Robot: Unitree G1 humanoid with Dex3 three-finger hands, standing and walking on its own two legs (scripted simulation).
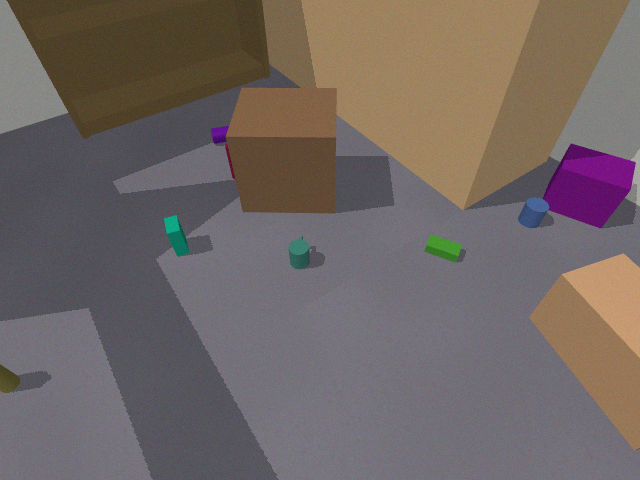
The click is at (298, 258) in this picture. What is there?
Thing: mug
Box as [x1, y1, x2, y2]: [289, 236, 309, 268]
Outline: 301,236 299,239 294,240 289,244 290,263 295,268 303,268 309,262 308,245 302,239
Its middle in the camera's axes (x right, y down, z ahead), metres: -0.08 +0.05 +1.57
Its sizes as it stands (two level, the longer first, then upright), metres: 0.113 0.079 0.092
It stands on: the floor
